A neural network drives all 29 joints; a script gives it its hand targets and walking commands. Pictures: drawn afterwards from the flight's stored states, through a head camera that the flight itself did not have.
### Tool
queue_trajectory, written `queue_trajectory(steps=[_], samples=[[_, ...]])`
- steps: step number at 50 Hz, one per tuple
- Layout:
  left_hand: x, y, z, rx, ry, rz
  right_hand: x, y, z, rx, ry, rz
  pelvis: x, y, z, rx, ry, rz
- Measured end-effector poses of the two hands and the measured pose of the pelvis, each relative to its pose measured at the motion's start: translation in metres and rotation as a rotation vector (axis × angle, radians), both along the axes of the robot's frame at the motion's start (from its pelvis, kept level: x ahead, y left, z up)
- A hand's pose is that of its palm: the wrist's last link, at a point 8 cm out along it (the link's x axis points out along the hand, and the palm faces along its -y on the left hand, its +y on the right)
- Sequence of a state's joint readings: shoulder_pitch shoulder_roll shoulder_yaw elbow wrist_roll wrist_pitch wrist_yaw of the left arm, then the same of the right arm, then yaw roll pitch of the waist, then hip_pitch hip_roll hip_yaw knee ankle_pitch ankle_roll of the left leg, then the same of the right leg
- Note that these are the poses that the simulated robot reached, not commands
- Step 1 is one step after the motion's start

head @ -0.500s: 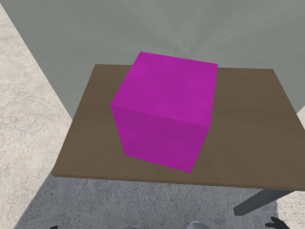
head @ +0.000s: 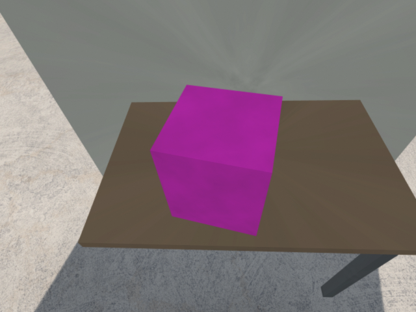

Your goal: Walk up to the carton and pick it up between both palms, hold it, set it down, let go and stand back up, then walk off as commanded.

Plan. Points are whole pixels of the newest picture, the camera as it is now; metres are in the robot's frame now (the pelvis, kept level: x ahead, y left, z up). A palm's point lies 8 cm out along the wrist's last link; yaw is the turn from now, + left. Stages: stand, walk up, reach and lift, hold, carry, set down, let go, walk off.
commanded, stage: walk up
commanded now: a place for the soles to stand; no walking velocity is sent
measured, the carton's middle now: (222, 161) +0.45 +0.00 +0.01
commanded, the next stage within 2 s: reach and lift in 1.20 s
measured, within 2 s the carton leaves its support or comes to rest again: neither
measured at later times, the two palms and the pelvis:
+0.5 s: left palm out of the picture +0.12 +0.27 -0.10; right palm out of the picture +0.10 -0.31 -0.11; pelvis +0.03 -0.02 +0.02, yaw +0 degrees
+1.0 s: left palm out of the picture +0.14 +0.27 -0.09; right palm out of the picture +0.11 -0.32 -0.11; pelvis +0.04 -0.02 +0.02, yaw -1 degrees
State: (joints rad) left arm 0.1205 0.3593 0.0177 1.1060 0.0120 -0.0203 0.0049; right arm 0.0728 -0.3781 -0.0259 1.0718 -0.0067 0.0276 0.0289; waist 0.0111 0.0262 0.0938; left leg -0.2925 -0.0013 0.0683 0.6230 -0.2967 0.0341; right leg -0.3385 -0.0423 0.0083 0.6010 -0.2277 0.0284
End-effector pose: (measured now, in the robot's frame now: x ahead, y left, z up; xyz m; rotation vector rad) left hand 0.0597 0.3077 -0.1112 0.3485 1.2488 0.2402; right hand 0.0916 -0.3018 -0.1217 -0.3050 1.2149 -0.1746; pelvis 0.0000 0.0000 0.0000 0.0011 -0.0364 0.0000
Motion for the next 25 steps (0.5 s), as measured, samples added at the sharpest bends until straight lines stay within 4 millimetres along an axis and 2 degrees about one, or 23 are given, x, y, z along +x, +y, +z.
queue_trajectory(steps=[5, 10, 18, 25], samples=[[0.01, -0.006, 0.005, -0.012, -0.019, -0.008, -0.011, -0.005, 0.004, -0.001, 0.019, -0.018, 0.0, -0.003, 0.005, 0.004, -0.003, -0.003], [0.023, -0.018, 0.009, -0.039, -0.027, -0.022, -0.015, -0.004, 0.009, 0.009, 0.035, -0.021, 0.008, -0.007, 0.013, 0.004, 0.006, -0.005], [0.046, -0.035, 0.013, -0.063, -0.044, -0.029, -0.004, -0.006, 0.013, 0.02, 0.021, -0.031, 0.022, -0.013, 0.019, 0.007, 0.002, -0.006], [0.063, -0.041, 0.016, -0.06, -0.057, -0.037, 0.01, -0.011, 0.015, 0.019, 0.004, -0.036, 0.029, -0.019, 0.02, 0.006, 0.001, -0.008]])
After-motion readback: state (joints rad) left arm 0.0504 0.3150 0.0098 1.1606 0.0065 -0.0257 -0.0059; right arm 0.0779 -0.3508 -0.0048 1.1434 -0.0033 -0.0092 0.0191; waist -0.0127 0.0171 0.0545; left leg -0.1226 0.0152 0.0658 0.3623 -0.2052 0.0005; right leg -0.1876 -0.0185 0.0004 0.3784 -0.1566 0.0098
